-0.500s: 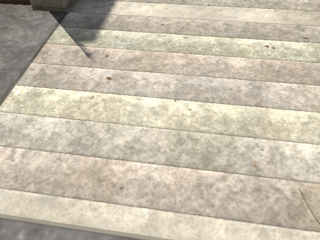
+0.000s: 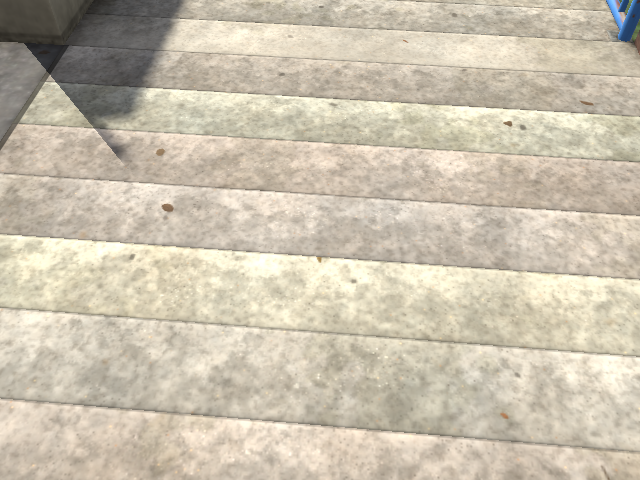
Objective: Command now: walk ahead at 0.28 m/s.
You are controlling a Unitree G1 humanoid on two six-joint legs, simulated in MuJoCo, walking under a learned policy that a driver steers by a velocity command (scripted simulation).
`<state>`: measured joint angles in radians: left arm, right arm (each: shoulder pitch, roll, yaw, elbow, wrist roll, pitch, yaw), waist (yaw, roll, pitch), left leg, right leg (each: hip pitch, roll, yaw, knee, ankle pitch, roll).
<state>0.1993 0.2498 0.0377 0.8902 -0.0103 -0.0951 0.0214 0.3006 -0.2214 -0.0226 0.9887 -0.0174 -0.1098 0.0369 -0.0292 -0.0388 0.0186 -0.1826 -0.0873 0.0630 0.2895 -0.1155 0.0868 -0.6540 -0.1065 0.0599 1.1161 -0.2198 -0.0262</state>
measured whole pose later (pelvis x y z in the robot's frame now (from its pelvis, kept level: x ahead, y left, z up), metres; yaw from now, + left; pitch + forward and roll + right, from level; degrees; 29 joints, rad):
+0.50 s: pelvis +0.13 -0.04 -0.01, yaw +1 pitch +1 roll -1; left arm 0.16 0.19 0.02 0.94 0.00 -0.03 0.02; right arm 0.22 -0.22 -0.01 1.05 -0.01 0.01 -0.04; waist -0.01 0.02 0.00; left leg -0.28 0.05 -0.02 0.57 -0.29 -0.01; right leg -0.37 0.03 -0.04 0.49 -0.14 -0.04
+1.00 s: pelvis +0.19 -0.03 -0.01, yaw +1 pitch -1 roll +0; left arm 0.23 0.20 0.05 1.06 -0.02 -0.03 0.02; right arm 0.36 -0.19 -0.03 1.10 0.02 -0.05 -0.03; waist -0.02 0.01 0.00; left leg -0.13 0.02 0.01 0.55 -0.41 0.02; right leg -0.34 0.01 -0.04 0.71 -0.38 -0.06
